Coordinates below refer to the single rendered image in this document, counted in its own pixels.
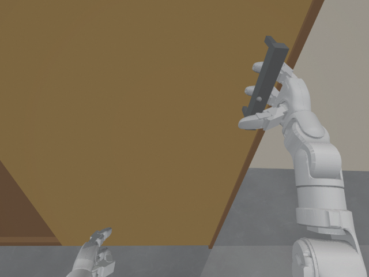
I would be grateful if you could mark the handle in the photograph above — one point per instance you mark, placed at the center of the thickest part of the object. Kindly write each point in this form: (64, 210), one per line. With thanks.
(268, 75)

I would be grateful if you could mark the right robot hand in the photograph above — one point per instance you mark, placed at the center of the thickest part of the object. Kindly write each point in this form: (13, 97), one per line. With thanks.
(293, 96)

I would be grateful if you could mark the robot right forearm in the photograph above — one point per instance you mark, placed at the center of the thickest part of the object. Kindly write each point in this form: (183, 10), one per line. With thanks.
(319, 181)

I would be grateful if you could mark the left robot hand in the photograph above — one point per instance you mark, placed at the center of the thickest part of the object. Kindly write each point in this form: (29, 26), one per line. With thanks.
(90, 257)

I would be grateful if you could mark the right robot upper arm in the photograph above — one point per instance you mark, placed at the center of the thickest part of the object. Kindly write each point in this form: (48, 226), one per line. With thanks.
(319, 257)

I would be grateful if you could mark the wardrobe door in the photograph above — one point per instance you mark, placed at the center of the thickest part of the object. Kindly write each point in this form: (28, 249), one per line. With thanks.
(124, 113)
(18, 217)

